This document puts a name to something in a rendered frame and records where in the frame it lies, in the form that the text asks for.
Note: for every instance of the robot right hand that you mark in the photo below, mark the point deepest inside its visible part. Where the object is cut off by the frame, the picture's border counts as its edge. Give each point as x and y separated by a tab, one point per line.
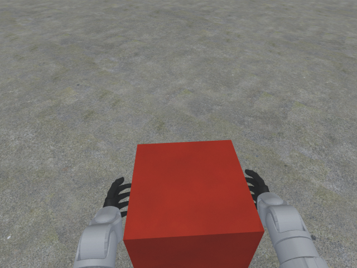
258	187

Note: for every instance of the carton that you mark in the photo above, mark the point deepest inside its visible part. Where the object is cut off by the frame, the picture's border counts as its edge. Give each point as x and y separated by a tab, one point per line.
190	207

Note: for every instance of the robot right forearm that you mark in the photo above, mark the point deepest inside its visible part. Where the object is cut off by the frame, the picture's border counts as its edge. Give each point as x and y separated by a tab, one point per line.
290	238

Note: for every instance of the robot left hand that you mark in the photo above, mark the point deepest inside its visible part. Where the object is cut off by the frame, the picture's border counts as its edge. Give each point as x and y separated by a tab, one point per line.
113	196

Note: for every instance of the robot left forearm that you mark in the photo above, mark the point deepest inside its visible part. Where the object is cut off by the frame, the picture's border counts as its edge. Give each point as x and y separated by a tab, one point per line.
97	245

